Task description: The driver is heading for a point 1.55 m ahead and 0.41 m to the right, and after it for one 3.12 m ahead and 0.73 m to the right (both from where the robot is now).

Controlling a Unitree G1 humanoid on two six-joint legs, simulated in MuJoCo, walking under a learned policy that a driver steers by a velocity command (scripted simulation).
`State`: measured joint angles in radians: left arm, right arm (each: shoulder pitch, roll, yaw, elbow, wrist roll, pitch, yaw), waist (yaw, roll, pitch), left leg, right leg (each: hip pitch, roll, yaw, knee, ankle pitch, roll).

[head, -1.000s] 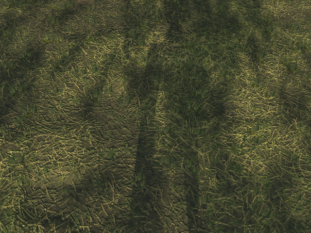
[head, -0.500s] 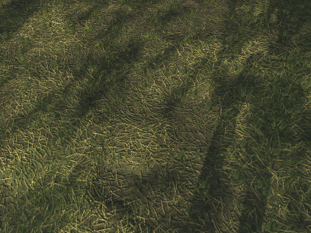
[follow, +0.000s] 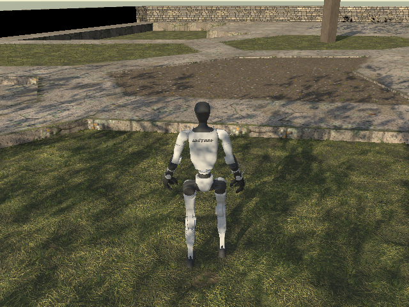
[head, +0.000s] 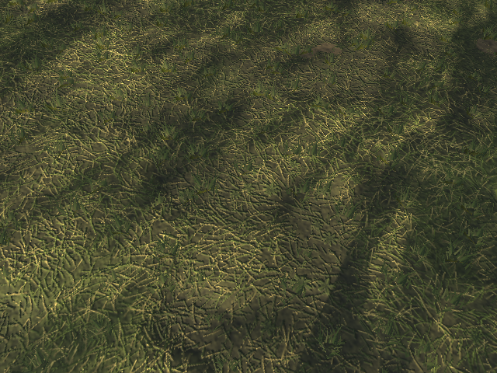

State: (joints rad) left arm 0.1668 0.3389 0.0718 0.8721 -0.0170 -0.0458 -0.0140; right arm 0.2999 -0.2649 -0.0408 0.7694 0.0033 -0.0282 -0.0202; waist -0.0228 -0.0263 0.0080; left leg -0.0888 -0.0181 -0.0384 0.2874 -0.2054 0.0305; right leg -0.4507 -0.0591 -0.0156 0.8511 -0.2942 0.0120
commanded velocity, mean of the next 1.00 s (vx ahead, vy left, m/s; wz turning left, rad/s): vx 0.45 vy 0.00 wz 0.02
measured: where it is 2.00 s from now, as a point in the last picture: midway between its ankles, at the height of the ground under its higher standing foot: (270, 214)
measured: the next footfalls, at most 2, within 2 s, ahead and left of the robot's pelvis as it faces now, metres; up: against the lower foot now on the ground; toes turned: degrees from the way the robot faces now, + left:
right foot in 0.20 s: +0.17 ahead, -0.15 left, +0.00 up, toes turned -2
left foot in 0.74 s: +0.53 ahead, +0.05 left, +0.00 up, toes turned +1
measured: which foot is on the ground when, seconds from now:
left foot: down 0.00-0.20, up 0.22-0.72, down 0.74-1.00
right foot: up 0.00-0.18, down 0.20-0.76, up 0.78-1.00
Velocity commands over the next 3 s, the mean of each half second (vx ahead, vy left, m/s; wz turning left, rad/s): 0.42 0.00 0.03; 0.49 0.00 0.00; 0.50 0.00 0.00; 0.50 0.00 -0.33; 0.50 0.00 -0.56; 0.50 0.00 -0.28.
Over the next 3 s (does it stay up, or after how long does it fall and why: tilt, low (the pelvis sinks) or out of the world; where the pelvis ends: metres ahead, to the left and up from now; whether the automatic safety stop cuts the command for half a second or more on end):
stays up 1.54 -0.30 -0.01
